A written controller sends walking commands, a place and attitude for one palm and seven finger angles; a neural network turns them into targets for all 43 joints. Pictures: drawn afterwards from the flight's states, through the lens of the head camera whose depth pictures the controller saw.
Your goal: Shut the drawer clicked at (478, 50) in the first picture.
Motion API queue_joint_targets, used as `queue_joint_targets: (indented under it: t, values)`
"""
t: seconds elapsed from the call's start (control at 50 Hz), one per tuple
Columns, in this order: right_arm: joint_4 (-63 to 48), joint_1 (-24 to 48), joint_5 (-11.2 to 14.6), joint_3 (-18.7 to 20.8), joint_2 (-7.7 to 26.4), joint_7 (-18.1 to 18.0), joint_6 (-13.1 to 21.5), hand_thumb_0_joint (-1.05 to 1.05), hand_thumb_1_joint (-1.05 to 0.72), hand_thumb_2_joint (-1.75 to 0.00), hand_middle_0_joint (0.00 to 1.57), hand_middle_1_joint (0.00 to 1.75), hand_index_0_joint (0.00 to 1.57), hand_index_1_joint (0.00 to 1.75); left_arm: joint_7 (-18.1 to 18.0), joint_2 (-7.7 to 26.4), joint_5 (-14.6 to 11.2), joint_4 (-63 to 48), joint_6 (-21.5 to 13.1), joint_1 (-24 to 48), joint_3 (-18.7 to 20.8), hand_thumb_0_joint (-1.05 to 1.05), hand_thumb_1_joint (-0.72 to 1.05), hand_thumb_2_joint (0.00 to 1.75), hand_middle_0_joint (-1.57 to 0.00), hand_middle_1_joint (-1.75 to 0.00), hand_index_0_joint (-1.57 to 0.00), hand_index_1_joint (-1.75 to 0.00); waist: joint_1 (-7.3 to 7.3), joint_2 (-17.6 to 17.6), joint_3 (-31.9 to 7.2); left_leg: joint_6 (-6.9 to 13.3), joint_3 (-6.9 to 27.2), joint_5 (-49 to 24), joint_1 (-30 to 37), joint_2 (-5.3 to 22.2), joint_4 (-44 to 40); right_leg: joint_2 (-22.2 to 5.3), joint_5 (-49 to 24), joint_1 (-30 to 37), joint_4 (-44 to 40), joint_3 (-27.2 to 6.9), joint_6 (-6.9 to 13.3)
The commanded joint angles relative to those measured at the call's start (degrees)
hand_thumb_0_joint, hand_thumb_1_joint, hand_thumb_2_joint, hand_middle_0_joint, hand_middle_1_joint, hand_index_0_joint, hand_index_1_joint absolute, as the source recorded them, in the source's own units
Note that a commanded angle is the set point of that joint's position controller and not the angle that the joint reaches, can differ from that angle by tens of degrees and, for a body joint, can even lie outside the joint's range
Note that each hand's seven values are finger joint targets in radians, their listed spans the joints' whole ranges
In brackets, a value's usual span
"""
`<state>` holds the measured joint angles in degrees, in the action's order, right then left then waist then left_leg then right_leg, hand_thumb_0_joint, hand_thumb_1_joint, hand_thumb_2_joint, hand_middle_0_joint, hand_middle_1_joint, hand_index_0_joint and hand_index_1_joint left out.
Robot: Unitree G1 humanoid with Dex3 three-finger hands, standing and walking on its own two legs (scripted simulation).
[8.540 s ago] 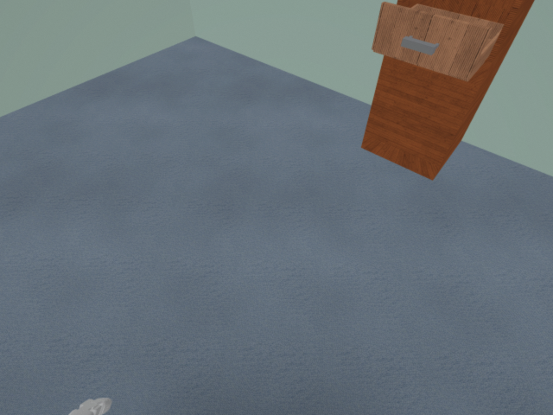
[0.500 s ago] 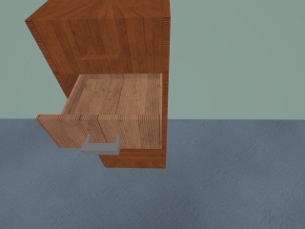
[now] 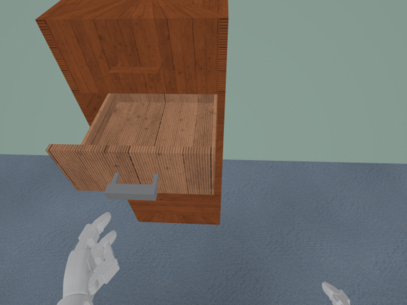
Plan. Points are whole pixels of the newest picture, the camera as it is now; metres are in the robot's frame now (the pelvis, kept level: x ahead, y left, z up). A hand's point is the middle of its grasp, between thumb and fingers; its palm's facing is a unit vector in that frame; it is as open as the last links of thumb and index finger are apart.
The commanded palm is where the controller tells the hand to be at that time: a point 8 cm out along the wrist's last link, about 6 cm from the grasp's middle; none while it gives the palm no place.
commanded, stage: raise the hand and make a fist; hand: left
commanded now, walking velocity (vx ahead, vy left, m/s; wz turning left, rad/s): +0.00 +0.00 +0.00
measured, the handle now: (134, 184) +0.39 +0.19 -0.02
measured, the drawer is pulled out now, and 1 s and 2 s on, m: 0.22 0.22 0.22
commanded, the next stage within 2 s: bring the fist close to the handle in 1.70 s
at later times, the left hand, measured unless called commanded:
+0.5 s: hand (119, 273) +0.19 +0.17 +0.00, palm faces -0.07 -1.00 -0.02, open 4.5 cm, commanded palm +0.15 +0.22 +0.01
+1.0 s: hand (110, 251) +0.21 +0.18 +0.04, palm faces +0.01 -1.00 -0.03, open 3.1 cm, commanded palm +0.18 +0.22 +0.06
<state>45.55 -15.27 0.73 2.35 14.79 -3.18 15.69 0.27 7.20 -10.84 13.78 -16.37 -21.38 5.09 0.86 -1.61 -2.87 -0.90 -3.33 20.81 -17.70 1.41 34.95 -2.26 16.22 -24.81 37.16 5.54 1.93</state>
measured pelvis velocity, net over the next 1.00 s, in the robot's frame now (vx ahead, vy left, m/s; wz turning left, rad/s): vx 0.01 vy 0.04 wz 0.01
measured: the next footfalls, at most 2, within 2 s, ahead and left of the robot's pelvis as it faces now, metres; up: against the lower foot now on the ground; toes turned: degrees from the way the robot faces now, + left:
none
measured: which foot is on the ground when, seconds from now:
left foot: down 0.00-1.00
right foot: down 0.00-1.00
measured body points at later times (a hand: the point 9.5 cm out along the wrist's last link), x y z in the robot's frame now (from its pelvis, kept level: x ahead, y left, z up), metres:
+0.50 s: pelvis -0.03 +0.03 -0.06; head +0.03 +0.03 +0.39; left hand +0.18 +0.22 +0.00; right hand +0.16 -0.16 -0.14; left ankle -0.03 +0.13 -0.72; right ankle +0.03 -0.09 -0.72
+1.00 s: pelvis +0.01 +0.04 -0.04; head +0.04 +0.04 +0.41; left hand +0.20 +0.23 +0.05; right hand +0.21 -0.19 -0.09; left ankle -0.03 +0.13 -0.72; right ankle +0.03 -0.09 -0.72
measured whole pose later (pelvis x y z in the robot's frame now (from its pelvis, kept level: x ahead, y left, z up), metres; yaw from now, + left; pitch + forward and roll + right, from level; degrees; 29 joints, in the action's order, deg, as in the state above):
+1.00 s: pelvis +0.01 +0.04 -0.04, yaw +0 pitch +10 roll -2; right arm 26.0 -14.2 1.0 -1.0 13.4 -1.3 12.6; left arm 4.1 9.2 -7.7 -17.0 -15.4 -30.2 -1.7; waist -0.5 -1.3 -6.4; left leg 2.0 -2.1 30.9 -32.9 0.8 53.9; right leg -3.6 22.9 -37.5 50.9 5.5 -0.9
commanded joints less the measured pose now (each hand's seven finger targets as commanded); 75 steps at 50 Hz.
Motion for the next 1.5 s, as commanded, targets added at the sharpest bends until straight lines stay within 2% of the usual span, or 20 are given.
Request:
queue_joint_targets:
  t: [0.0,0.04,0.08,0.1,0.16,0.22,0.24,0.3,0.46,0.52,0.54,0.68,0.72,0.74,0.8,0.98,1.3,1.34,1.44,1.48]
  values:
    - [-16.0,8.2,0.0,3.2,5.9,3.1,4.8,0.0,-0.9,-0.9,0.2,0.3,0.2,0.3,12.9,1.4,-3.5,-3.5,-18.6,-16.5,2.8,0.0,0.9,0.9,-0.42,-0.54,-0.42,-0.54,-4.44,12.3,-3.7,0.1,0.7,-5.0,-20.3,-3.3,9.0,-0.6,-1.1,-0.8,4.7,-5.5,-1.1]
    - [-18.5,8.6,0.2,3.9,6.6,4.5,4.1,0.0,-0.9,-0.9,0.2,0.3,0.2,0.3,18.4,5.3,-2.7,-2.4,-24.1,-15.6,5.1,0.0,0.9,0.9,-0.46,-0.58,-0.46,-0.58,-4.07,7.2,-4.8,0.2,0.4,-3.2,-23.8,-3.5,14.2,-1.6,-0.6,-3.9,7.7,-8.4,-0.2]
    - [-23.1,10.6,1.2,3.8,7.2,4.2,2.6,0.0,-0.9,-0.9,0.2,0.3,0.2,0.3,20.0,7.1,-4.3,-8.6,-21.4,-12.6,5.7,0.0,0.9,0.9,-0.5,-0.62,-0.5,-0.62,-4.38,8.9,-8.6,1.3,-0.7,-0.7,-27.4,-4.2,16.2,-1.8,4.4,-4.1,8.0,-10.0,-0.6]
    - [-25.2,10.9,1.6,3.4,7.0,3.8,2.0,0.0,-0.9,-0.9,0.2,0.3,0.2,0.3,20.0,6.7,-4.9,-13.0,-19.5,-9.8,4.5,0.0,0.9,0.9,-0.52,-0.65,-0.52,-0.65,-4.04,6.5,-9.7,1.6,-0.8,1.3,-28.1,-4.5,16.7,-2.0,8.7,-4.7,7.3,-11.0,-0.9]
    - [-27.8,8.8,1.3,2.7,6.3,2.4,1.2,0.0,-0.9,-0.9,0.2,0.3,0.2,0.3,15.6,7.5,-4.2,-25.9,-17.1,-0.1,3.1,0.0,0.9,0.9,-0.58,-0.71,-0.58,-0.71,-1.99,0.9,-10.6,2.1,1.1,5.3,-26.6,-3.2,16.8,-0.5,17.0,-10.7,8.7,-9.5,-0.7]
    - [-27.1,4.8,0.4,1.8,5.4,1.8,1.1,0.0,-0.9,-0.9,0.2,0.3,0.2,0.3,10.8,7.4,-1.6,-36.1,-18.2,1.9,1.0,0.0,0.9,0.9,-0.64,-0.78,-0.64,-0.78,-0.12,-3.1,-15.7,2.4,2.9,-1.9,-22.5,-2.1,18.1,0.8,4.1,-10.7,13.5,-5.7,-0.3]
    - [-26.7,4.0,0.0,1.4,5.8,1.7,1.0,0.0,-0.9,-0.9,0.2,0.3,0.2,0.3,10.2,7.4,-0.6,-38.7,-18.6,5.2,-0.7,0.0,0.9,0.9,-0.66,-0.8,-0.66,-0.8,1.54,-1.1,-16.7,2.6,3.6,-3.3,-22.2,-1.6,19.0,1.2,1.8,-11.8,15.0,-4.7,-0.5]
    - [-25.8,4.1,0.1,0.3,6.0,1.7,1.5,0.0,-0.9,-0.9,0.2,0.3,0.2,0.3,11.1,4.7,0.5,-35.4,-16.5,3.9,-5.4,0.0,0.9,0.9,-0.72,-0.86,-0.72,-0.86,2.62,-2.6,-12.9,2.2,5.2,-1.2,-23.3,-1.1,18.6,1.5,4.1,-15.1,15.1,-3.0,-0.6]
    - [-27.9,6.3,1.1,-0.9,4.6,0.8,-0.4,0.0,-0.9,-0.9,0.2,0.3,0.2,0.3,9.3,6.7,-0.5,-33.3,-2.6,-4.4,-0.5,0.0,0.9,0.9,-0.88,-1.04,-0.88,-1.04,-1.64,3.6,-14.6,1.7,5.6,-1.1,-23.4,-1.4,12.1,1.3,6.1,-5.8,11.2,-1.4,-1.0]
    - [-27.7,5.9,0.7,-1.1,4.0,0.9,0.1,0.0,-0.9,-0.9,0.2,0.3,0.2,0.3,6.4,5.4,-0.7,-37.1,-3.4,-5.3,-1.2,0.0,0.9,0.9,-0.94,-1.1,-0.94,-1.1,-1.89,2.4,-13.7,1.4,5.3,-2.4,-22.4,-1.2,11.1,1.2,4.8,-5.5,11.1,-0.8,-0.9]
    - [-27.3,6.1,0.5,-1.1,4.2,0.9,0.1,0.0,-0.9,-0.9,0.2,0.3,0.2,0.3,5.4,6.9,-0.2,-36.7,-3.9,-5.3,-0.1,0.0,0.9,0.9,-0.96,-1.12,-0.96,-1.12,-1.66,5.4,-12.6,1.6,5.5,-2.4,-22.9,-0.9,11.1,1.4,5.0,-5.5,10.9,-0.8,-1.0]
    - [-27.2,3.5,0.3,-0.7,5.2,1.5,1.4,0.0,-0.9,-0.9,0.2,0.3,0.2,0.3,4.9,4.9,1.7,-40.7,-7.0,-6.8,-4.7,0.0,0.9,0.9,-1.1,-1.27,-1.1,-1.27,-0.65,-1.5,-12.4,1.3,4.9,-5.0,-19.0,-0.9,10.7,1.1,2.3,-6.6,11.1,-0.3,-0.5]
    - [-27.1,2.8,0.4,-0.5,5.3,1.4,1.5,0.0,-0.9,-0.9,0.2,0.3,0.2,0.3,4.8,5.1,1.7,-41.1,-6.5,-6.9,-4.7,0.0,0.9,0.9,-1.14,-1.32,-1.14,-1.32,-0.41,-0.7,-12.3,1.1,5.2,-7.2,-18.0,-0.7,10.6,1.1,0.2,-6.1,11.1,-0.1,-0.6]
    - [-26.9,2.8,0.4,-0.3,5.5,1.3,1.2,0.0,-0.9,-0.9,0.2,0.3,0.2,0.3,4.5,6.1,1.9,-40.3,-6.1,-7.7,-3.7,0.0,0.9,0.9,-1.16,-1.34,-1.16,-1.34,-0.31,3.0,-12.3,1.4,5.1,-7.7,-18.5,-0.6,10.6,1.2,-0.6,-5.2,10.6,-0.2,-0.8]
    - [-27.7,2.6,0.6,-0.4,5.3,1.3,0.8,0.0,-0.9,-0.9,0.2,0.3,0.2,0.3,4.4,5.3,2.0,-43.1,-5.3,-7.6,-4.7,0.0,0.9,0.9,-1.22,-1.4,-1.22,-1.4,-0.91,-0.8,-12.7,1.1,4.9,-10.9,-16.5,-0.8,10.0,1.0,-3.8,-3.8,10.6,-0.2,-0.7]
    - [-28.2,2.3,0.9,-0.9,4.7,1.5,-0.6,0.0,-0.9,-0.9,0.2,0.3,0.2,0.3,4.3,4.8,2.9,-45.0,-1.5,-8.5,-5.4,0.0,0.9,0.9,-1.4,-1.6,-1.4,-1.6,-1.06,-0.3,-12.0,1.0,4.8,-18.1,-11.7,-0.2,8.7,1.1,-10.0,-0.7,8.9,0.0,-1.0]
    - [-26.9,3.7,1.1,-2.1,4.2,1.1,0.6,0.0,-0.9,-0.9,0.2,0.3,0.2,0.3,4.7,5.6,1.8,-47.7,2.9,-7.0,-3.9,0.0,0.9,0.9,-1.4,-1.6,-1.4,-1.6,-1.5,1.4,-9.7,1.3,4.6,-15.5,-9.1,-0.6,5.3,0.8,-11.0,4.1,4.8,-0.2,-1.1]
    - [-26.6,4.2,1.2,-2.0,4.5,1.0,0.4,0.0,-0.9,-0.9,0.2,0.3,0.2,0.3,5.0,5.6,1.8,-45.4,3.4,-7.6,-3.5,0.0,0.9,0.9,-1.4,-1.6,-1.4,-1.6,-1.37,4.0,-8.2,1.4,4.4,-14.3,-10.1,-0.8,5.0,0.8,-10.7,4.5,4.0,-0.2,-1.2]
    - [-25.9,4.9,1.2,-1.9,4.4,0.6,0.9,0.0,-0.9,-0.9,0.2,0.3,0.2,0.3,5.7,7.9,0.6,-45.1,2.7,-6.9,-0.1,0.0,0.9,0.9,-1.4,-1.6,-1.4,-1.6,-1.74,4.0,-7.5,1.7,3.7,-11.1,-10.7,-1.2,4.4,0.6,-8.4,5.4,2.3,-1.2,-1.2]
    - [-26.0,4.6,1.2,-1.9,4.2,0.8,1.6,0.0,-0.9,-0.9,0.2,0.3,0.2,0.3,6.1,6.6,0.3,-47.1,1.3,-7.6,-1.1,0.0,0.9,0.9,-1.4,-1.6,-1.4,-1.6,-2.09,0.8,-9.8,1.6,3.4,-13.3,-9.2,-1.3,4.4,0.5,-10.6,6.7,2.7,-1.2,-1.1]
